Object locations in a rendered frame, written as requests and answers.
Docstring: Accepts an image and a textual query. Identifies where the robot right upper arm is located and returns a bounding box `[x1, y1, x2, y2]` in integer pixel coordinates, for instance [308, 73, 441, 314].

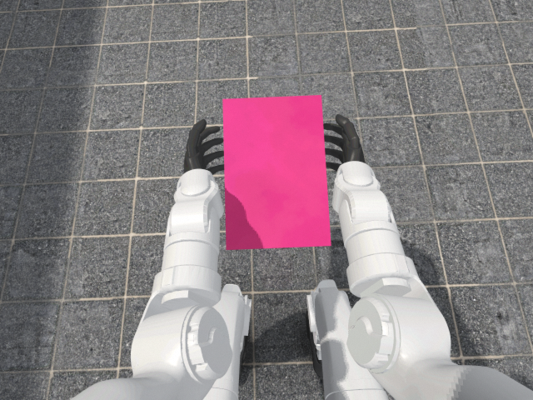
[346, 293, 533, 400]

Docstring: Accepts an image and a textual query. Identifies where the robot left hand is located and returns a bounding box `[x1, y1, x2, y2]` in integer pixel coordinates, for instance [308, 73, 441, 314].
[184, 119, 224, 175]

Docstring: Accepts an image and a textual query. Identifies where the left robot forearm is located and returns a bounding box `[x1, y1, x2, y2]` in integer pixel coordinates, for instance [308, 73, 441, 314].
[131, 169, 224, 363]

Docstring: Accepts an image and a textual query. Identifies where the right robot thigh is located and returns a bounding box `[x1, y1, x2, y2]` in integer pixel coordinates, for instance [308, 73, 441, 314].
[306, 287, 389, 400]

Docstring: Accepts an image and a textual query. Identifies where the robot right hand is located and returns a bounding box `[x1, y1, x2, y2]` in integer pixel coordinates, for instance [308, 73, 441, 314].
[323, 114, 365, 171]

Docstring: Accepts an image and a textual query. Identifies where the carton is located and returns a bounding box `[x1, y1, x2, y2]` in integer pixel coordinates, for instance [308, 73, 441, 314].
[222, 95, 331, 250]

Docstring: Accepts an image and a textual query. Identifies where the right robot forearm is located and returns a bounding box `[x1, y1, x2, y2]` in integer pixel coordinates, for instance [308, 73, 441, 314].
[332, 161, 449, 329]

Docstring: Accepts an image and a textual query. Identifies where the robot left upper arm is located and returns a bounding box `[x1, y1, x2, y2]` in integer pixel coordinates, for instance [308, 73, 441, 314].
[70, 304, 233, 400]

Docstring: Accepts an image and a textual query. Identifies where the robot left foot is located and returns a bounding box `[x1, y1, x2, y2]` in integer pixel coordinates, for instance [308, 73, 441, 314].
[239, 336, 248, 381]

